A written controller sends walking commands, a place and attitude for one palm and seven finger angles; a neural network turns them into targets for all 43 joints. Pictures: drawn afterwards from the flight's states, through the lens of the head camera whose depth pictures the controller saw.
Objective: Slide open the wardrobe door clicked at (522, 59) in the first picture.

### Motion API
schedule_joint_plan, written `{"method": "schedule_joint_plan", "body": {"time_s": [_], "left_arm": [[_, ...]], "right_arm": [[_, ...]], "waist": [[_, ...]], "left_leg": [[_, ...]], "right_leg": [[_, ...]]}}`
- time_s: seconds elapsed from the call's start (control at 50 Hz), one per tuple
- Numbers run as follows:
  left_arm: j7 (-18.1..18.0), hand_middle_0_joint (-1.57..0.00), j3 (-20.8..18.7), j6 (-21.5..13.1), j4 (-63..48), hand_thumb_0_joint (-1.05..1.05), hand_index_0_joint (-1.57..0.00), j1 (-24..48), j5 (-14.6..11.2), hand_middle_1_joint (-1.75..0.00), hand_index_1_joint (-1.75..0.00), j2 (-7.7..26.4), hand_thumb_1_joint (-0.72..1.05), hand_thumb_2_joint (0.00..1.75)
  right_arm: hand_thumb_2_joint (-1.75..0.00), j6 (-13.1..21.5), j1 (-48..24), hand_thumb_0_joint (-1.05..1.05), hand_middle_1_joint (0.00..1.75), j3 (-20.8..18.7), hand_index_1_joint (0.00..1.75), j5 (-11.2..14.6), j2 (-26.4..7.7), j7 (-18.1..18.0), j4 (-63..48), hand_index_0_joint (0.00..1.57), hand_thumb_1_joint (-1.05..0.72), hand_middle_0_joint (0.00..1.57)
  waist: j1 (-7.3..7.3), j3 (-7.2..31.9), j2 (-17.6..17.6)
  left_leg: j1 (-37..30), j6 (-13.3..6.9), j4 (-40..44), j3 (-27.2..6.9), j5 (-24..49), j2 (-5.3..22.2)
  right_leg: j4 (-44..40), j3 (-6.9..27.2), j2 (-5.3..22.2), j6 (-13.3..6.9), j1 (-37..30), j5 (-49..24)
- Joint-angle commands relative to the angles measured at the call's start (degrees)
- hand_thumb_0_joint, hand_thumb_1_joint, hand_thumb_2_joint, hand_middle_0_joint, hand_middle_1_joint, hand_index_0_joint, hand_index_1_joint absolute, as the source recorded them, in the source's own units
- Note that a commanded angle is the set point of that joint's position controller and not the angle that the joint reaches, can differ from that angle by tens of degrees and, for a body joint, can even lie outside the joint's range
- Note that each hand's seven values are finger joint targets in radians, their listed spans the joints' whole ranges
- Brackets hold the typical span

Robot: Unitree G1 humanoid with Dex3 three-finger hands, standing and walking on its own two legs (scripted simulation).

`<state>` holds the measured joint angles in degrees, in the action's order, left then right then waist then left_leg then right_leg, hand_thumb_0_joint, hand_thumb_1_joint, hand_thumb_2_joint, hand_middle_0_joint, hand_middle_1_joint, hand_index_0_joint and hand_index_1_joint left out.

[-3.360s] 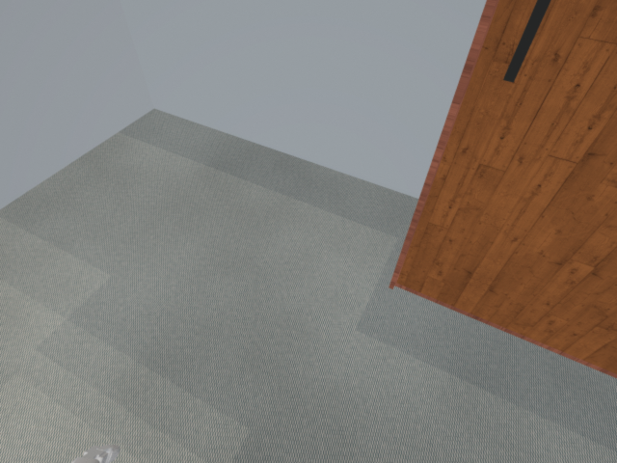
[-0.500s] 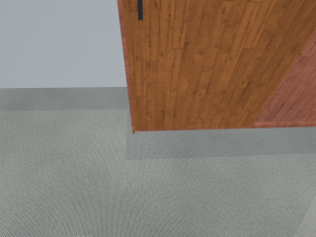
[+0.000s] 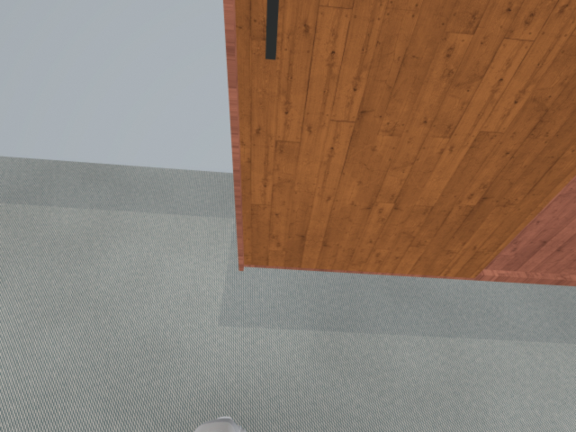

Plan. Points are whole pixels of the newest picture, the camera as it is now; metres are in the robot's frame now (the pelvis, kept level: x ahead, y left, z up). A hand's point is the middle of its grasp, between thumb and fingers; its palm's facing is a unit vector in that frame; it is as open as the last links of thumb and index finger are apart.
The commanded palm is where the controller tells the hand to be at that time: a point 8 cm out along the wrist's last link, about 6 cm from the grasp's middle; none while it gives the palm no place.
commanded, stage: take the last steps up to it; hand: left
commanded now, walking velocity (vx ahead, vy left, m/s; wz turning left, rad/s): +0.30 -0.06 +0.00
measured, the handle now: out of the picture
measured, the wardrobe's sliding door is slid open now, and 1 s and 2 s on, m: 0.00 0.00 0.00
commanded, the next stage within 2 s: come to a stop and stand still in 0.44 s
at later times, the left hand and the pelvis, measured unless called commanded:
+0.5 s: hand (215, 365) +0.24 +0.13 -0.15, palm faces +0.03 -0.97 -0.23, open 7.3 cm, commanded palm none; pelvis +0.19 -0.06 +0.01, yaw +0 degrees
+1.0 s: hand (211, 341) +0.29 +0.15 -0.17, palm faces +0.08 -0.97 -0.21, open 7.3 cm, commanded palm none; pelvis +0.25 -0.04 +0.02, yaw +0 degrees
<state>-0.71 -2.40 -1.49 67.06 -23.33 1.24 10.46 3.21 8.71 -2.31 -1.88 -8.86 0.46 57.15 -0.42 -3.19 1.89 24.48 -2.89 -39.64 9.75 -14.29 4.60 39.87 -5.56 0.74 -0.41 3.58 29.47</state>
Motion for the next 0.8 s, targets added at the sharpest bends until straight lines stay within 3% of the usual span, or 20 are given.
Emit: {"method": "schedule_joint_plan", "body": {"time_s": [0.0,0.02,0.04,0.1,0.2,0.3,0.34,0.38,0.4,0.42,0.44,0.46,0.48,0.52,0.58,0.64,0.7,0.74,0.76,0.78], "left_arm": [[0.5,-0.20,-0.8,-1.4,-7.2,0.00,-0.20,4.8,-0.3,-0.30,-0.30,4.1,0.90,0.90],[1.1,-0.20,-0.9,-1.3,-7.1,0.00,-0.20,6.1,0.1,-0.30,-0.30,4.0,0.90,0.90],[1.4,-0.20,-0.9,-0.8,-6.4,0.00,-0.20,4.8,0.6,-0.30,-0.30,2.1,0.90,0.90],[1.4,-0.20,-1.0,0.7,-5.1,0.00,-0.20,-0.8,1.0,-0.30,-0.30,-0.6,0.90,0.90],[1.8,-0.20,-1.3,1.1,-7.8,0.00,-0.20,4.6,0.8,-0.30,-0.30,-0.6,0.90,0.90],[2.1,-0.20,-1.4,0.4,-9.6,0.00,-0.20,11.0,0.5,-0.30,-0.30,0.1,0.90,0.90],[2.1,-0.20,-1.6,-0.1,-9.4,0.00,-0.20,9.7,0.6,-0.30,-0.30,0.5,0.90,0.90],[1.8,-0.20,-2.1,-0.9,-6.6,0.00,-0.20,2.4,0.7,-0.30,-0.30,2.6,0.90,0.90],[1.5,-0.20,-2.8,-1.6,-4.6,0.00,-0.20,-4.3,0.9,-0.30,-0.30,5.7,0.90,0.90],[0.6,-0.20,-3.7,-2.3,-3.5,0.00,-0.20,-8.9,0.9,-0.30,-0.30,11.7,0.90,0.90],[0.3,-0.20,-3.7,-2.2,-3.6,0.00,-0.20,-9.3,-0.1,-0.30,-0.30,12.5,0.90,0.90],[0.0,-0.20,-3.3,-2.0,-4.5,0.00,-0.20,-4.2,0.0,-0.30,-0.30,10.7,0.90,0.90],[-0.3,-0.20,-2.5,-1.9,-5.7,0.00,-0.20,0.1,-0.1,-0.30,-0.30,7.7,0.90,0.90],[-0.8,-0.20,-1.5,-2.3,-6.8,0.00,-0.20,4.4,0.2,-0.30,-0.30,3.8,0.90,0.90],[-1.2,-0.20,0.0,-2.3,-6.9,0.00,-0.20,6.6,0.4,-0.30,-0.30,1.8,0.90,0.90],[-1.8,-0.20,-0.9,-1.0,-6.8,0.00,-0.20,5.7,0.2,-0.30,-0.30,5.4,0.90,0.90],[-2.3,-0.20,-2.2,0.7,-7.4,0.00,-0.20,5.2,0.2,-0.30,-0.30,6.9,0.90,0.90],[-2.4,-0.20,-2.6,1.4,-8.3,0.00,-0.20,6.4,0.2,-0.30,-0.30,7.2,0.90,0.90],[-2.3,-0.20,-2.6,1.8,-8.9,0.00,-0.20,7.0,-0.1,-0.30,-0.30,7.2,0.90,0.90],[-2.2,-0.20,-2.2,2.3,-9.7,0.00,-0.20,5.5,-0.4,-0.30,-0.30,5.0,0.90,0.90]], "right_arm": [[-0.90,-0.5,17.8,0.00,0.30,-2.9,0.30,0.6,-12.8,-2.1,3.4,0.20,-0.90,0.20],[-0.90,0.0,13.7,0.00,0.30,-2.1,0.30,0.6,-9.7,-2.0,2.1,0.20,-0.90,0.20],[-0.90,0.5,11.7,0.00,0.30,-1.5,0.30,0.4,-7.7,-2.0,1.8,0.20,-0.90,0.20],[-0.90,1.2,9.3,0.00,0.30,-1.4,0.30,0.6,-5.2,-2.0,1.5,0.20,-0.90,0.20],[-0.90,1.1,11.5,0.00,0.30,-2.0,0.30,0.7,-6.6,-1.9,2.5,0.20,-0.90,0.20],[-0.90,0.4,13.7,0.00,0.30,-2.5,0.30,0.2,-7.5,-1.7,3.8,0.20,-0.90,0.20],[-0.90,0.0,13.1,0.00,0.30,-2.7,0.30,0.0,-8.0,-1.7,4.0,0.20,-0.90,0.20],[-0.90,-0.4,13.2,0.00,0.30,-2.4,0.30,0.2,-7.2,-1.6,4.5,0.20,-0.90,0.20],[-0.90,-0.2,13.6,0.00,0.30,-2.0,0.30,0.7,-5.6,-1.2,4.5,0.20,-0.90,0.20],[-0.90,-0.1,15.2,0.00,0.30,-0.9,0.30,1.2,-1.1,-0.7,3.0,0.20,-0.90,0.20],[-0.90,-0.7,13.2,0.00,0.30,-1.0,0.30,1.1,-3.6,-0.9,1.8,0.20,-0.90,0.20],[-0.90,-0.7,10.1,0.00,0.30,-1.5,0.30,1.0,-3.2,-0.9,1.7,0.20,-0.90,0.20],[-0.90,-0.8,8.8,0.00,0.30,-1.5,0.30,0.8,-3.6,-0.8,1.8,0.20,-0.90,0.20],[-0.90,-1.4,10.6,0.00,0.30,-1.2,0.30,0.4,-1.4,-0.6,3.3,0.20,-0.90,0.20],[-0.90,-2.7,13.8,0.00,0.30,0.3,0.30,0.9,1.5,-1.3,5.3,0.20,-0.90,0.20],[-0.90,-3.4,10.7,0.00,0.30,0.5,0.30,1.7,0.8,-1.5,4.0,0.20,-0.90,0.20],[-0.90,-4.7,7.1,0.00,0.30,-0.8,0.30,1.3,-2.5,-1.7,1.6,0.20,-0.90,0.20],[-0.90,-4.9,7.2,0.00,0.30,-1.4,0.30,1.1,-3.4,-1.7,0.8,0.20,-0.90,0.20],[-0.90,-4.7,8.4,0.00,0.30,-1.6,0.30,1.0,-4.5,-1.7,0.9,0.20,-0.90,0.20],[-0.90,-4.3,8.8,0.00,0.30,-2.1,0.30,0.7,-7.4,-1.9,0.2,0.20,-0.90,0.20]], "waist": [[6.39,3.6,-11.3],[4.56,-1.2,-4.9],[2.78,-2.7,-3.8],[-0.20,-0.7,-7.1],[0.57,-2.1,-7.7],[2.06,-3.6,-9.0],[1.06,-2.6,-8.8],[-2.23,0.6,-5.0],[-5.21,4.4,2.2],[-5.42,7.1,18.1],[-5.84,9.4,16.5],[-4.85,5.3,14.5],[-3.16,2.3,9.1],[-0.05,1.2,1.7],[2.04,2.5,3.1],[0.29,5.1,3.7],[-0.53,3.1,7.0],[0.65,2.1,5.2],[1.33,3.1,2.9],[1.10,4.7,-6.4]], "left_leg": [[-23.2,-7.6,27.0,-33.5,-4.7,22.4],[-16.4,-6.7,28.5,-28.9,-7.0,20.2],[-12.2,-5.3,29.5,-23.8,-6.6,17.9],[-8.8,-3.9,29.8,-12.1,-0.9,12.5],[-13.5,-5.9,30.8,-9.3,2.6,12.0],[-14.6,-6.3,27.9,-8.6,3.7,12.6],[-13.7,-5.1,23.9,-8.4,4.1,12.3],[-10.4,-2.4,13.8,-5.4,3.9,8.5],[-5.3,-0.4,1.2,-1.7,1.9,4.8],[7.4,2.0,-16.3,1.2,-16.0,-2.6],[8.8,1.4,-25.3,-5.7,-20.6,-1.8],[11.4,1.2,-30.5,-7.9,-16.1,0.0],[11.7,1.3,-31.2,-8.9,-11.5,2.0],[6.8,2.4,-26.3,-8.3,-6.2,3.4],[-1.8,4.7,-10.8,-6.8,-6.2,1.5],[-2.4,5.4,-1.9,-5.0,-4.7,-1.3],[-3.0,5.2,0.8,-5.3,-2.6,-1.5],[-7.3,5.0,7.2,-5.4,3.4,-1.1],[-12.3,4.1,11.3,-6.3,17.0,0.8],[-18.6,0.3,12.4,-13.8,39.7,8.6]], "right_leg": [[37.4,6.5,2.8,-1.3,32.4,-3.5],[35.9,6.6,5.0,-0.8,32.1,-7.7],[33.5,6.5,6.0,-0.3,29.9,-10.0],[26.4,4.2,6.5,0.9,25.3,-14.0],[13.4,2.4,7.7,2.1,28.8,-17.9],[-0.2,-0.2,5.9,1.5,24.0,-16.5],[-4.8,-1.7,4.2,1.0,18.1,-17.2],[-11.2,-3.3,1.9,0.2,5.3,-19.6],[-14.8,3.6,7.4,-2.0,-3.9,-16.4],[-22.1,24.2,21.5,-7.2,-12.0,-17.9],[-26.8,29.4,24.4,-10.3,-9.1,-14.6],[-28.4,27.7,23.6,-10.9,-3.8,-10.9],[-28.4,23.3,22.0,-10.8,0.5,-9.5],[-27.7,12.0,18.3,-8.7,6.7,-21.6],[-23.3,3.8,15.3,-7.7,10.0,-49.1],[-17.8,3.4,15.1,-8.2,3.2,-61.0],[-15.6,5.0,16.9,-8.8,4.0,-57.8],[-12.3,4.9,16.5,-7.5,7.0,-52.8],[-9.3,3.2,14.4,-5.2,10.0,-46.3],[-4.6,-0.1,8.8,-1.0,15.9,-30.9]]}}
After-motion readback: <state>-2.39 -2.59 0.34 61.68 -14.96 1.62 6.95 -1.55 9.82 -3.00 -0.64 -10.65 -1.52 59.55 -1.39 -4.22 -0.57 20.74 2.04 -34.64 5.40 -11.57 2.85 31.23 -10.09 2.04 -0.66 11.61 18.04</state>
